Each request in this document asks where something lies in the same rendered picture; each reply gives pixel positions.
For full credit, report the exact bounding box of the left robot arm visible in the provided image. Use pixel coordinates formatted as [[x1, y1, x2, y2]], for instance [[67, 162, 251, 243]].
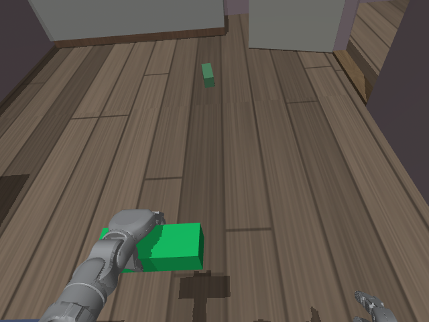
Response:
[[38, 229, 135, 322]]

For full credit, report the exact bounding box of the right robot hand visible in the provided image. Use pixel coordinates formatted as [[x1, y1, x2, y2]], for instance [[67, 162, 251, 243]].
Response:
[[353, 291, 397, 322]]

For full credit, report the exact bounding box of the left robot hand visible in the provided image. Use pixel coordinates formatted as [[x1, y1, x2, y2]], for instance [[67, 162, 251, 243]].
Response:
[[108, 209, 166, 272]]

